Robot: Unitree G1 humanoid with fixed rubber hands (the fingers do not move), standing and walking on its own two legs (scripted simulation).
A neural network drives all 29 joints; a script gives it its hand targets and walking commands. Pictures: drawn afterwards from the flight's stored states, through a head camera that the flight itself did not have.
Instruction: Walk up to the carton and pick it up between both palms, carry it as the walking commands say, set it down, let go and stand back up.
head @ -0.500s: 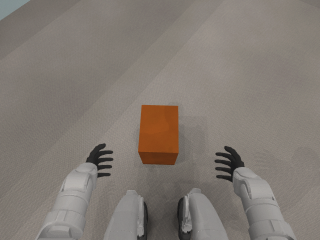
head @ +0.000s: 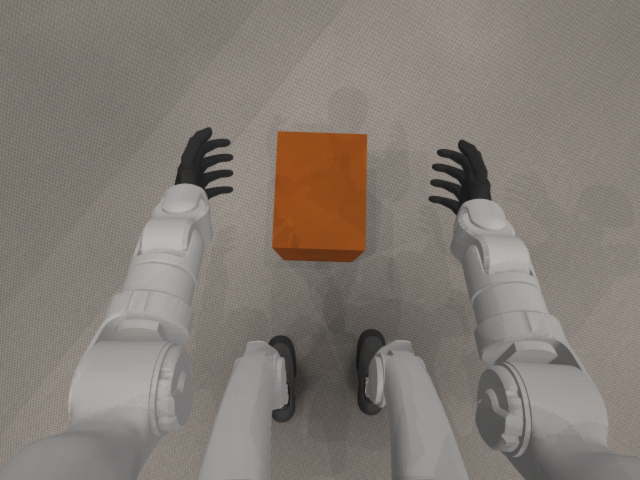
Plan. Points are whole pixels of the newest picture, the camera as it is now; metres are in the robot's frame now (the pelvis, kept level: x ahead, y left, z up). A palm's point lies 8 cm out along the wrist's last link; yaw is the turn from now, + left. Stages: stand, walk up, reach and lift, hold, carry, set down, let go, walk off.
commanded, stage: reach and lift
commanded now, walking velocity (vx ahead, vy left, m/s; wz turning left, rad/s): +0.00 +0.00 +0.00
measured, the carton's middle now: (319, 205) +0.52 +0.01 -0.52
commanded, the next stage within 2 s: none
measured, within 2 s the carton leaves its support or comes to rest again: neither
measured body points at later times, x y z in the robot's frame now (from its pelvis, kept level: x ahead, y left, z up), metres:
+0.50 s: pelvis +0.01 -0.01 -0.01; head +0.33 +0.01 +0.30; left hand +0.54 +0.18 -0.14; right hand +0.54 -0.16 -0.14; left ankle +0.06 +0.10 -0.63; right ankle +0.08 -0.13 -0.63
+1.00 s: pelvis -0.04 -0.01 -0.15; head +0.36 +0.01 +0.05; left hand +0.54 +0.17 -0.34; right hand +0.52 -0.16 -0.34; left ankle +0.06 +0.10 -0.63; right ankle +0.08 -0.13 -0.63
